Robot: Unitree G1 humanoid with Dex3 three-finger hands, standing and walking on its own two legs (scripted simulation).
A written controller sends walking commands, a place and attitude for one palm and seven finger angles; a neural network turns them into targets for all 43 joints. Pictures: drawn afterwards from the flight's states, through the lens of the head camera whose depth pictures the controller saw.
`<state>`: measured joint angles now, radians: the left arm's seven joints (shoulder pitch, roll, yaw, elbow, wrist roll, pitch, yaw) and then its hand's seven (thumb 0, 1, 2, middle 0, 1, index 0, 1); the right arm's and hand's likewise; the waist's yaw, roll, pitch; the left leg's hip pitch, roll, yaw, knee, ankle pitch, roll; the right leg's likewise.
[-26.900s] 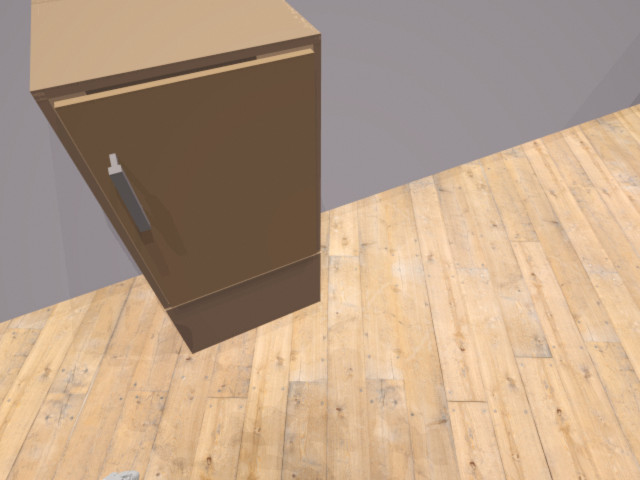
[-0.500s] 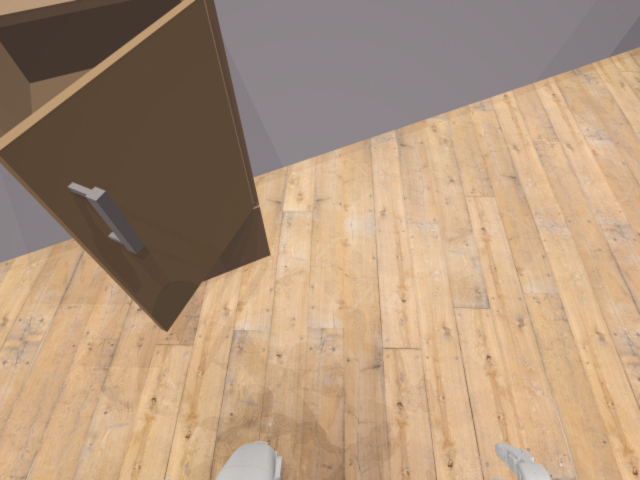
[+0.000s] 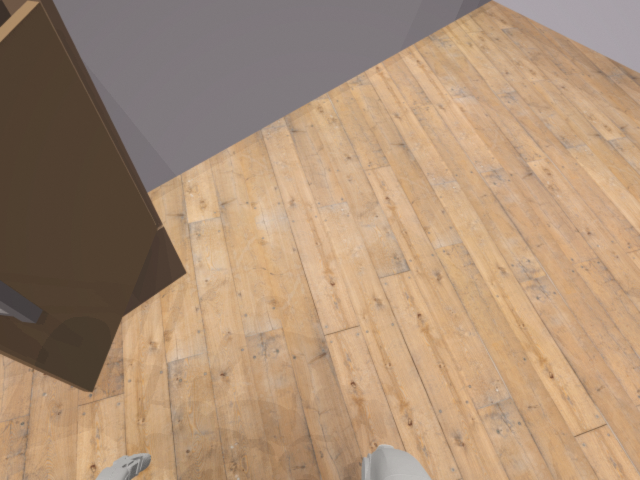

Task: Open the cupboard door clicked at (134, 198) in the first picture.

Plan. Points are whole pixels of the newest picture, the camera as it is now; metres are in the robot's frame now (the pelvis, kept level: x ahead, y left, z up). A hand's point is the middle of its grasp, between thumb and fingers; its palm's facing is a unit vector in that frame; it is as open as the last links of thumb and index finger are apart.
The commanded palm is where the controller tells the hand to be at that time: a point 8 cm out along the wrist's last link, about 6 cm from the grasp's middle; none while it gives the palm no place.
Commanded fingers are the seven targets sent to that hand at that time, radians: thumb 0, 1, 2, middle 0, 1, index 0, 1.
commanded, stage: walk to a spot facing it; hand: left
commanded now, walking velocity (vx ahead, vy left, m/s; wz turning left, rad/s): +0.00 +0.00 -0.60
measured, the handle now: out of the picture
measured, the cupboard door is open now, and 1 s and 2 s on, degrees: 41 41 41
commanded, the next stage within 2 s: turn to face it in 1.72 s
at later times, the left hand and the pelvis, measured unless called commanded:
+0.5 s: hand (222, 435) +0.18 +0.15 -0.17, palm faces -0.25 -0.95 -0.19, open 7.3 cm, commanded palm none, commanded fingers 0.00 0.90 0.90 -0.20 -0.30 -0.20 -0.30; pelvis +0.06 -0.02 -0.01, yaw -17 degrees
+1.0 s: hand (359, 277) +0.45 -0.05 -0.18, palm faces -0.64 -0.75 -0.18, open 7.4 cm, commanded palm none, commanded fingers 0.00 0.90 0.90 -0.20 -0.30 -0.20 -0.30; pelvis +0.22 -0.11 -0.03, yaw -35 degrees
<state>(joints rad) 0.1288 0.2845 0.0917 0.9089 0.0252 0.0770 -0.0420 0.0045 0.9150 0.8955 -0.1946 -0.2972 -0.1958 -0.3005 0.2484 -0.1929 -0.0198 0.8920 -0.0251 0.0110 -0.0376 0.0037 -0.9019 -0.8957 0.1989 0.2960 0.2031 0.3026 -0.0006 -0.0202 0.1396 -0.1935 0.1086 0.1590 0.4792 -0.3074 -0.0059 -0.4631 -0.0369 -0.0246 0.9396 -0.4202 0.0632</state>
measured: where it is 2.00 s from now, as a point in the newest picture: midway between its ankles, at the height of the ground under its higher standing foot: (453, 349)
